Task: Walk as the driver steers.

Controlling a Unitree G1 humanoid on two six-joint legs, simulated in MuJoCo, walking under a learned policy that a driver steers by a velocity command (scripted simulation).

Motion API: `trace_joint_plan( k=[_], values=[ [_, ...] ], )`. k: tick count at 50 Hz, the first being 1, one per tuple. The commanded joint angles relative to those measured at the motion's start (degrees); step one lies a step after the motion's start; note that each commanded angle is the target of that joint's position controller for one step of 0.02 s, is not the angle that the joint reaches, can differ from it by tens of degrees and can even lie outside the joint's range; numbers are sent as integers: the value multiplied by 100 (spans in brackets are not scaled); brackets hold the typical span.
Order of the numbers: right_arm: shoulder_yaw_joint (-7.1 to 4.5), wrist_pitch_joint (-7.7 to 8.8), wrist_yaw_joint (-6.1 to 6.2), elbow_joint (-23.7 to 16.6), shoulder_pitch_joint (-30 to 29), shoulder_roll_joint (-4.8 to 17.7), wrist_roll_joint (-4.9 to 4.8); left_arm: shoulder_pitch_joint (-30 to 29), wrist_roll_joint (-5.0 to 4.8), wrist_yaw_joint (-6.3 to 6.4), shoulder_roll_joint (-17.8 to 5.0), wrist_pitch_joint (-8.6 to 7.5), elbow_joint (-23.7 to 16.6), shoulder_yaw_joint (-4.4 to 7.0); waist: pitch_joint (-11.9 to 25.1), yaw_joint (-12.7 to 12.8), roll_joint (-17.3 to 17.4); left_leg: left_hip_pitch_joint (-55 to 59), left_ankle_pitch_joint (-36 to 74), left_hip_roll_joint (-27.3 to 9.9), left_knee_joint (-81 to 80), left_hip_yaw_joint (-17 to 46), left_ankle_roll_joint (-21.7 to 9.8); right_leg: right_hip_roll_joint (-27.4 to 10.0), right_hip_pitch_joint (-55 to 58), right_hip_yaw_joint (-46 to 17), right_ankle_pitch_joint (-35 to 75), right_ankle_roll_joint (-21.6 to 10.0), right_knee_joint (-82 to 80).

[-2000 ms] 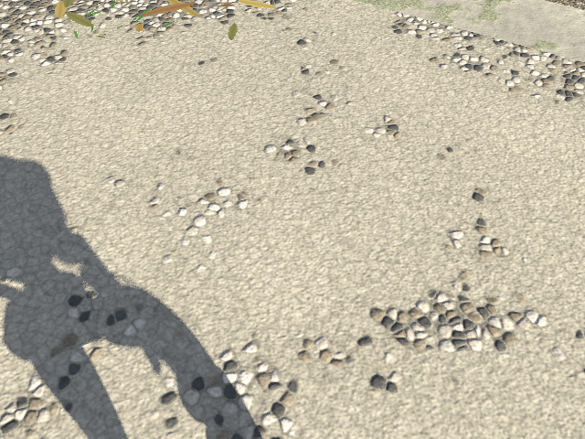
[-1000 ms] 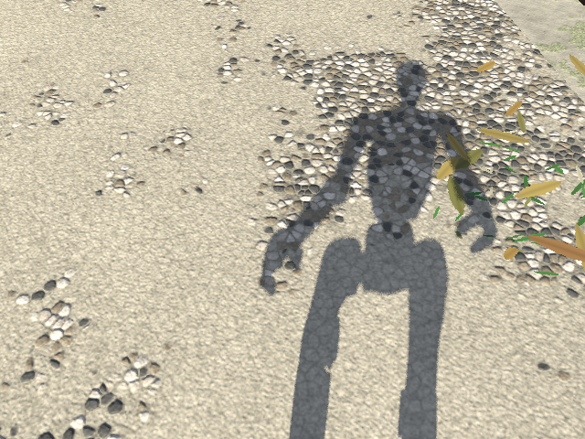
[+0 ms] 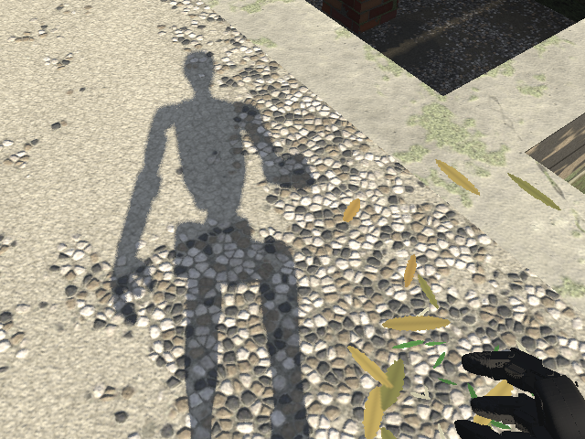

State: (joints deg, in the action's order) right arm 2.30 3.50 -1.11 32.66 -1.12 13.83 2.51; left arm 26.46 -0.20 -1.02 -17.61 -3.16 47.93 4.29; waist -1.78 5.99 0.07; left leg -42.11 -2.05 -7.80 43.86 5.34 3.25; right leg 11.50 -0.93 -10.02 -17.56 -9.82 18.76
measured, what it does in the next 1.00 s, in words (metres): walks ahead, turning right: left foot, then right foot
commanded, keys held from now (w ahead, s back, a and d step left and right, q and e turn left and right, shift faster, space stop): w+e+shift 1.00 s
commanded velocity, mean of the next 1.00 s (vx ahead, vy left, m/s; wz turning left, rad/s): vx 1.00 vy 0.00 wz -0.99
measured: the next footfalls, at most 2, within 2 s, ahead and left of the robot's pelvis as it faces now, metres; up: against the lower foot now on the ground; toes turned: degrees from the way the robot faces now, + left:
left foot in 0.12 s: +0.34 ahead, +0.17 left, +0.00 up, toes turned -11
right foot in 0.60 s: +0.65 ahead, -0.15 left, +0.00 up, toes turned -38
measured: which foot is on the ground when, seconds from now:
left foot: up 0.00-0.10, down 0.12-0.60, up 0.62-0.96, down 0.98-1.00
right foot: down 0.00-0.12, up 0.14-0.58, down 0.60-0.98, up 1.00-1.00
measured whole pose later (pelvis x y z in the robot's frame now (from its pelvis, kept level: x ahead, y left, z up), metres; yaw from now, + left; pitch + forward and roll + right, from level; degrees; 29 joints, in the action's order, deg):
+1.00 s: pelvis +0.84 -0.24 -0.03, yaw -58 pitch +2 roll +0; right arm 1.0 3.3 0.4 31.8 1.5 16.3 2.3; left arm 27.0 0.3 0.0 -20.3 -2.4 44.8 4.3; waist -1.5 6.7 -1.2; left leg -31.0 -7.3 -2.4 35.0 3.0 1.6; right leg 10.2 -1.1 -16.5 -30.3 -8.8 42.8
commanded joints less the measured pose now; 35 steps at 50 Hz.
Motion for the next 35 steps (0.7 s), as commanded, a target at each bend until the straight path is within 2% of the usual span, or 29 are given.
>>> trace_joint_plan(
  k=[1,3,4,5,6,7,8,9,10,11,12,13,14,15,16,19,21,23,25,26,27,28,29,30,31,32,33,34,35],
  values=[
    [-136,60,8,-456,-528,531,-101,-121,-23,12,-1060,-101,-394,307,-52,-19,-277,1462,755,570,-933,-534,-93,-1146,-979,-1172,3036,-401,-498],
    [-227,95,61,-380,-172,761,-104,-327,-4,62,-1157,-99,-472,340,188,-238,-343,2201,464,764,-1465,-406,-173,-1199,-650,-1314,3710,-162,27],
    [-347,111,124,-210,410,1034,-121,-439,36,64,-1305,-107,-507,369,593,-525,-337,2869,-25,924,-1418,-383,-228,-1187,-463,-1334,4459,-26,715],
    [-478,138,202,18,1420,1287,-151,-720,66,38,-1498,-123,-562,398,1125,-1167,-288,3919,-483,893,-1403,-421,-286,-1078,-625,-1228,4680,95,1884],
    [-630,159,322,311,2752,1582,-88,-1037,100,20,-1239,-191,-674,324,1722,-1820,-150,5394,-1299,372,-1134,-50,-396,-872,-1453,-1009,3953,185,3454],
    [-734,185,404,459,3512,1950,156,-967,53,42,-182,-242,-917,49,2246,-1757,1363,6707,-3521,-1240,-1631,1923,-544,-324,-2980,-432,-646,198,5360],
    [-819,148,317,332,2657,2179,180,-294,-163,28,-141,-193,-1215,-94,2642,-912,2779,6714,-4591,-2070,-2992,5106,-1064,-320,-4126,29,-1105,260,6331],
    [-725,103,274,129,1858,1439,130,-751,43,75,-602,-55,-953,-55,1583,-952,1264,5758,-5197,-1674,-3094,4295,-1099,-861,-4437,209,-348,253,6458],
    [-632,77,248,179,1665,1066,67,-1098,152,2,-736,8,-978,-17,992,-942,546,5018,-4175,-1394,-2946,3091,-1035,-1083,-4342,398,67,320,6153],
    [-598,72,230,337,1738,926,85,-1311,191,-85,-715,71,-988,-9,661,-907,142,4506,-3074,-1150,-2960,2244,-934,-1264,-4191,457,173,382,5943],
    [-571,109,244,565,1968,884,56,-1481,254,-184,-571,137,-1117,-40,420,-849,255,4171,-2437,-978,-3009,1596,-883,-1429,-4170,439,190,414,5822],
    [-550,163,211,765,2129,785,1,-1544,259,-255,-414,216,-1190,-96,227,-778,430,3947,-1982,-875,-3100,1116,-800,-1567,-4191,464,229,449,5759],
    [-521,216,166,941,2287,639,-72,-1713,252,-295,-279,276,-1279,-141,114,-756,438,3904,-1504,-752,-3189,680,-684,-1650,-4307,502,313,439,5763],
    [-526,274,122,997,2305,680,-112,-1770,237,-325,-223,323,-1404,-178,92,-662,555,3862,-1037,-851,-3235,411,-692,-1708,-4440,535,436,456,5722],
    [-526,313,91,1049,2312,657,-128,-1971,238,-343,-231,348,-1504,-204,6,-649,472,3783,-539,-812,-3328,35,-667,-1747,-4532,604,643,476,5668],
    [-537,403,77,1138,2167,773,-75,-2514,192,-382,-277,368,-1784,-254,-300,-513,409,3506,327,-611,-3622,-1019,-571,-1707,-4495,840,1442,496,4905],
    [-553,414,95,1283,2392,860,-71,-2950,190,-450,-301,364,-1878,-286,-568,-619,218,3636,942,-419,-3780,-1572,-452,-1586,-4346,1297,1733,395,4014],
    [-580,390,136,1408,2666,1000,-60,-3331,194,-526,-185,333,-1941,-352,-738,-724,171,3890,2094,-341,-3749,-2015,-289,-1393,-3959,1801,1759,187,3126],
    [-624,320,215,1435,2861,1241,-72,-3245,186,-500,-215,305,-1853,-342,-461,-604,366,4369,4909,-380,-3129,-2242,-206,-929,-3243,2243,1530,-32,2683],
    [-668,253,274,1425,2883,1415,-84,-2959,186,-454,-310,299,-1761,-304,-203,-387,558,4628,5984,-508,-2612,-2234,-184,-746,-2882,2291,1280,-124,2583],
    [-716,154,320,1394,2783,1582,-71,-2340,182,-397,-482,286,-1585,-225,156,-9,672,4684,6642,-652,-1729,-2190,-207,-577,-2212,2233,977,-232,2521],
    [-764,53,337,1291,2514,1724,-51,-1286,165,-323,-707,268,-1282,-97,613,509,776,4392,6905,-803,-472,-2064,-308,-452,-1132,2059,657,-388,2502],
    [-771,-18,293,1123,2202,1707,-35,-4,152,-198,-969,215,-847,90,1101,1004,612,3442,5883,-776,1349,-1940,-418,-432,506,1605,543,-610,1977],
    [-750,-29,191,1029,1995,1371,-43,-69,-65,-29,-1264,287,-740,326,1006,784,-500,1810,217,349,3594,-1915,-307,-886,1603,593,246,-736,1540],
    [-603,93,132,275,2355,939,-80,-687,209,-40,-2006,409,-1039,412,1548,-124,-1379,-551,-2655,979,5483,-1197,2,-2356,2940,-2621,547,-1882,931],
    [-565,260,135,75,1756,1136,-88,-289,205,36,-1810,440,-1179,427,1951,295,-189,-998,-2262,768,5399,-135,-48,-2613,2878,-3561,-185,-2021,41],
    [-510,350,131,52,1571,1071,-102,-385,157,95,-1517,376,-954,377,930,21,237,-1037,-2020,456,4641,-21,-109,-2578,1841,-3363,-240,-1765,-420],
    [-485,337,145,60,1478,1033,-52,-500,135,127,-1245,277,-815,297,292,-343,569,-656,-1981,235,3875,-31,-97,-2310,793,-2874,217,-1507,-518],
    [-460,239,158,132,1530,982,70,-729,143,173,-1153,167,-830,251,31,-612,627,-216,-2135,122,3512,-29,-42,-1999,9,-2340,723,-1352,-490]
  ],
)
Over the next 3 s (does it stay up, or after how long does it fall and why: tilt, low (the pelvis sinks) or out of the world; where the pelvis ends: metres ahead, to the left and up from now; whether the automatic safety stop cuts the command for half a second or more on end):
stays up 0.66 -0.78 0.00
